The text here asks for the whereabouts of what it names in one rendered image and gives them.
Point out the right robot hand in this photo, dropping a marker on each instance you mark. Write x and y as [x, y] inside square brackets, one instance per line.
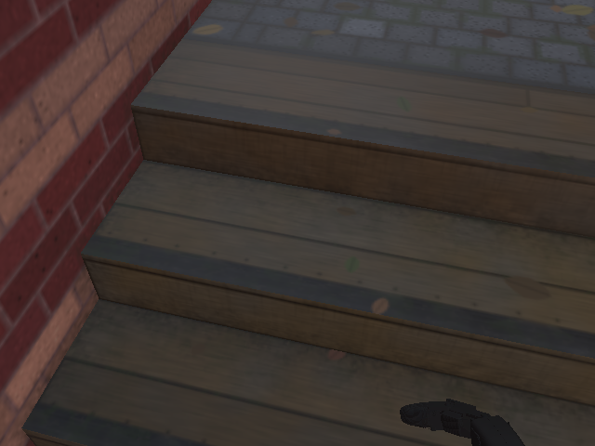
[463, 420]

